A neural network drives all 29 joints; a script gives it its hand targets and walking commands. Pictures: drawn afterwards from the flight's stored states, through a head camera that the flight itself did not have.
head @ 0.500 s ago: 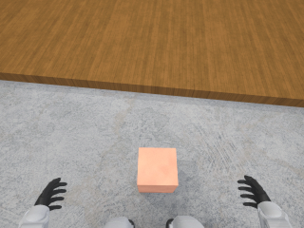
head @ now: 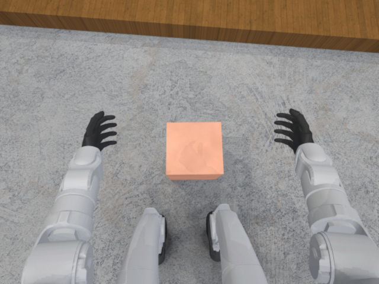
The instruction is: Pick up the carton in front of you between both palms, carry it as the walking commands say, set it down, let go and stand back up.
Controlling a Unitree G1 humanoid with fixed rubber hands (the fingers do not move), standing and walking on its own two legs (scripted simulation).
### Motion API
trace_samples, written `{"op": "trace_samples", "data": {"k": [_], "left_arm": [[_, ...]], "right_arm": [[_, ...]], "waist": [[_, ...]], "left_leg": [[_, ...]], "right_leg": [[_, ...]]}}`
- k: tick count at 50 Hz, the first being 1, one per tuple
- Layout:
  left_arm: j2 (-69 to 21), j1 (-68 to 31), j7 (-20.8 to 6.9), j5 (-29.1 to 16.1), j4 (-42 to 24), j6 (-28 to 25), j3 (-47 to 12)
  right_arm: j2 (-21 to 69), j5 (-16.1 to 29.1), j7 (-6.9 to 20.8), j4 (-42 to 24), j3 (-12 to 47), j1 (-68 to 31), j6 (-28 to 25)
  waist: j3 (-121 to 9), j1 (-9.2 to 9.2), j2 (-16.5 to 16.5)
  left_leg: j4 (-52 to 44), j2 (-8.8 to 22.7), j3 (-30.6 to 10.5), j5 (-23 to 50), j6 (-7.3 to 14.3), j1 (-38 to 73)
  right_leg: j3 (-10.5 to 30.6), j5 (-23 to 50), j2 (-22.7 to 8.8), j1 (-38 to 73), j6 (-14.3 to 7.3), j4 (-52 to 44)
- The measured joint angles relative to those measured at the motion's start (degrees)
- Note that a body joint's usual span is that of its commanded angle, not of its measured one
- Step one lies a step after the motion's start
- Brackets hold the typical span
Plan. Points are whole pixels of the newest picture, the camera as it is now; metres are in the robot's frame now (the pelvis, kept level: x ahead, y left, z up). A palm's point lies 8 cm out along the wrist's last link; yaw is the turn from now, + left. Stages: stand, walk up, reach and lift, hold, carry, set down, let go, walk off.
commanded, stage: reach and lift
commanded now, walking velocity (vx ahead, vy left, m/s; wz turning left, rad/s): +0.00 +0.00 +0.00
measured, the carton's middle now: (193, 154) +0.45 -0.03 -0.55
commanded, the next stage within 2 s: none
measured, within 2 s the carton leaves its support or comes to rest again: leaves its support in 1.98 s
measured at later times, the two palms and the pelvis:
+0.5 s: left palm (128, 125) +0.47 +0.16 -0.21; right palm (264, 124) +0.46 -0.22 -0.20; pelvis -0.02 +0.00 -0.08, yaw +0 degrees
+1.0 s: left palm (143, 147) +0.45 +0.16 -0.43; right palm (244, 147) +0.44 -0.22 -0.43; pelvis -0.06 +0.01 -0.27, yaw +1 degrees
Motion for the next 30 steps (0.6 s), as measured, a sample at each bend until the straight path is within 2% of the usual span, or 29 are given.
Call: {"op": "trace_samples", "data": {"k": [8,13,19,23,27,30], "left_arm": [[0.10,-19.69,1.39,-0.08,7.13,0.36,3.60],[-0.48,-27.36,1.59,1.90,9.84,-0.87,6.16],[-2.01,-28.07,1.12,5.28,11.07,-4.28,9.37],[-2.76,-26.36,1.18,6.36,11.88,-6.52,10.25],[-2.89,-24.66,1.73,5.64,12.17,-8.30,9.22],[-2.39,-23.81,2.53,3.48,11.09,-9.14,6.82]], "right_arm": [[-0.36,-0.16,-0.78,6.73,-2.37,-19.42,0.36],[0.47,-2.30,-1.41,8.69,-4.51,-26.80,-0.48],[2.51,-4.88,-1.68,9.61,-7.27,-27.38,-3.61],[3.40,-5.20,-1.99,10.61,-8.07,-25.72,-5.76],[3.58,-4.20,-2.51,11.15,-7.80,-23.99,-7.53],[2.98,-2.02,-3.11,10.31,-6.33,-23.01,-8.56]], "waist": [[0.08,0.02,0.30],[-0.63,0.03,0.30],[-3.29,-0.18,0.18],[-6.19,-0.25,0.09],[-8.27,-0.32,-0.02],[-8.06,-0.41,0.01]], "left_leg": [[3.50,-0.15,-0.24,2.75,-0.67,-13.66],[4.32,-0.28,-0.37,3.67,-0.85,-19.79],[5.17,-0.36,-0.64,3.28,-1.04,-25.36],[9.57,-0.45,-0.82,0.96,-1.11,-30.96],[16.77,-0.75,-1.02,-2.29,-1.15,-38.18],[22.87,-1.23,-1.26,-4.52,-1.20,-43.65]], "right_leg": [[0.27,2.95,0.36,-13.82,-0.02,3.59],[0.46,3.92,0.59,-20.10,-0.09,4.52],[0.52,3.60,0.84,-25.69,-0.14,5.34],[0.49,1.41,1.04,-31.22,-0.12,9.55],[0.49,-1.75,1.18,-38.34,0.08,16.56],[0.51,-3.98,1.20,-43.70,0.32,22.56]]}}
